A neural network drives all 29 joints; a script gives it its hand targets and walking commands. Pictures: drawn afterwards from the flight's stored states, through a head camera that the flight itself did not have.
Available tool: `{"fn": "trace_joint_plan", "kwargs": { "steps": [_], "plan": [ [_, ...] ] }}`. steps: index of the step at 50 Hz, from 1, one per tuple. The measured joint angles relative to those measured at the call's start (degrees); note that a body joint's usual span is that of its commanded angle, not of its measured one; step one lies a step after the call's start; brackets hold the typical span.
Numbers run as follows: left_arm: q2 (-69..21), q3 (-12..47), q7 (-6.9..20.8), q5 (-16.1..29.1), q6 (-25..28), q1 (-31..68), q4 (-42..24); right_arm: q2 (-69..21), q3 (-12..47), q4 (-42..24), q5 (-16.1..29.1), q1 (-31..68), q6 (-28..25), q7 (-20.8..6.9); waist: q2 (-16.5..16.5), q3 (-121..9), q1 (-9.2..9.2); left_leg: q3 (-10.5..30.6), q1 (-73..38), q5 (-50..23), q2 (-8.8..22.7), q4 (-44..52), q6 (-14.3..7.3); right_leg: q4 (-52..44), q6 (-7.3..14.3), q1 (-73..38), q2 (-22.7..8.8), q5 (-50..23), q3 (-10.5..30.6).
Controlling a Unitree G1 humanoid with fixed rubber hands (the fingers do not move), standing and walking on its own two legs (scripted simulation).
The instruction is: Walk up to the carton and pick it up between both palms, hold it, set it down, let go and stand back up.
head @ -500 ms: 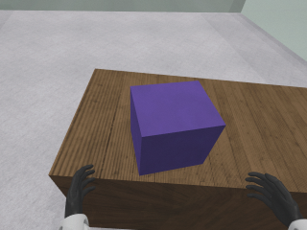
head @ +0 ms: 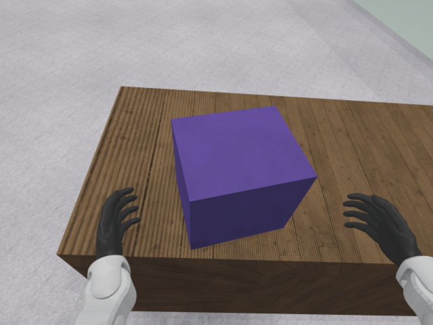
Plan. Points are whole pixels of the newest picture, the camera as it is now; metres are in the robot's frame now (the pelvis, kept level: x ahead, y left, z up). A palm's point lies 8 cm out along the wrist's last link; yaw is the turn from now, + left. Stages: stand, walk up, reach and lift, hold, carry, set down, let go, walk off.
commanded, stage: reach and lift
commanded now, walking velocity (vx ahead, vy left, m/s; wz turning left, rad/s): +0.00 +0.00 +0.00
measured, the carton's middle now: (232, 178) +0.38 +0.01 +0.03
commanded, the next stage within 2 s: none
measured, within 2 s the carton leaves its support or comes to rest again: neither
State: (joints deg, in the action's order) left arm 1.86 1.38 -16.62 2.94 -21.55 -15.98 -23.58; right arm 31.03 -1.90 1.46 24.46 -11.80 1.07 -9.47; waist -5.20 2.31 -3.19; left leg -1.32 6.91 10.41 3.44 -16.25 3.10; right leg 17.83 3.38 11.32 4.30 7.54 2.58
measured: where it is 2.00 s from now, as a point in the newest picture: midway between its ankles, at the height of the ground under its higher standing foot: outside the picture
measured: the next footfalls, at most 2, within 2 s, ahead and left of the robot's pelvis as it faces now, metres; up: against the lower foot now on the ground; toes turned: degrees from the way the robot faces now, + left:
none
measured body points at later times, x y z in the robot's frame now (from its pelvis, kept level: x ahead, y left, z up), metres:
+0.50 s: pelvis -0.02 +0.01 +0.00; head -0.01 +0.02 +0.45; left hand +0.26 +0.22 +0.10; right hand +0.31 -0.22 +0.11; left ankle -0.02 +0.15 -0.75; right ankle +0.02 -0.08 -0.75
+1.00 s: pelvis +0.00 +0.01 +0.00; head +0.02 +0.01 +0.45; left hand +0.33 +0.24 +0.15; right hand +0.41 -0.18 +0.13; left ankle -0.02 +0.15 -0.75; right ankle +0.02 -0.08 -0.75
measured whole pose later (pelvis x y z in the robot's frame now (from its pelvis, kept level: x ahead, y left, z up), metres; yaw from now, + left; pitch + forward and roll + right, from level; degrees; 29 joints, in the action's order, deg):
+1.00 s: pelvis +0.00 +0.01 +0.00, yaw +2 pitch +5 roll +0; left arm 7.2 -9.1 -12.1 9.8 -44.1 21.1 -9.9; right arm 29.3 3.6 20.7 25.1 29.0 19.7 -4.3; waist 0.3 -3.1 -4.4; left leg 1.5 12.8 9.4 2.0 -16.7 2.4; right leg 17.1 2.4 16.0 3.1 6.4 1.5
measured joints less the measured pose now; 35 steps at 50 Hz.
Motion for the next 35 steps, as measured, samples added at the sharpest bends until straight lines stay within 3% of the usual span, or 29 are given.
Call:
{"fn": "trace_joint_plan", "kwargs": {
  "steps": [3, 7, 13, 17, 22, 29, 35],
  "plan": [
    [0.4, -2.1, 0.2, -2.1, -1.5, -0.2, -3.0, 0.6, 1.4, 0.4, 2.8, 1.4, -0.6, 0.6, -0.4, 0.1, -0.07, 0.4, -1.3, 0.6, 0.5, -0.1, 0.3, -1.8, 0.2, -2.2, 0.5, -0.3, -0.1],
    [0.5, -3.5, 1.2, -3.6, -4.6, 0.1, -5.0, 0.6, 3.8, 1.9, 4.9, 3.1, 0.7, 1.2, 1.7, 0.0, -0.12, 1.3, -3.4, 1.3, 0.4, -0.4, 0.1, -3.5, 0.0, -5.4, 0.4, -0.4, -0.4],
    [2.1, -3.5, 3.0, -0.3, -9.2, 4.1, -5.1, 0.0, 4.0, 1.8, 3.9, 6.9, 5.7, 2.5, 6.9, 0.4, 0.68, 2.0, -4.4, 1.0, -0.9, -0.2, -1.0, -3.4, -1.0, -6.4, -0.8, -0.5, -0.8],
    [3.0, -4.0, 4.0, 2.5, -11.7, 9.9, -1.1, 0.4, 2.8, 2.1, 2.0, 11.4, 9.5, 3.3, 8.4, 1.0, 0.69, 1.4, -3.2, -0.6, -1.6, 0.7, -1.4, -2.7, -1.5, -4.4, -1.5, -1.4, -0.2],
    [2.8, -5.6, 3.4, 5.3, -15.0, 16.7, 5.1, 0.6, 2.2, 4.1, 0.7, 17.4, 13.3, 2.9, 5.8, -0.2, 0.01, 0.5, -0.6, -2.3, -1.5, 1.7, -1.1, -1.9, -1.2, -0.6, -1.3, -2.6, 0.7],
    [2.8, -6.6, 0.9, 3.0, -20.2, 22.5, 4.7, 0.6, 3.1, 11.7, 2.6, 27.2, 16.1, 1.7, 0.4, -3.5, -0.56, 1.1, 0.8, -2.0, -0.4, 0.5, 0.3, 0.2, 0.3, 1.2, -0.1, -1.8, 0.1],
    [3.4, -8.7, 1.3, 0.2, -23.9, 30.4, 11.3, -0.1, 4.0, 22.2, 4.3, 37.7, 17.5, 1.9, 2.3, -4.0, -1.13, 2.4, 0.1, -1.5, -0.6, -0.4, 0.4, 0.9, 0.4, 0.0, -0.3, -1.0, -1.1]
  ]
}}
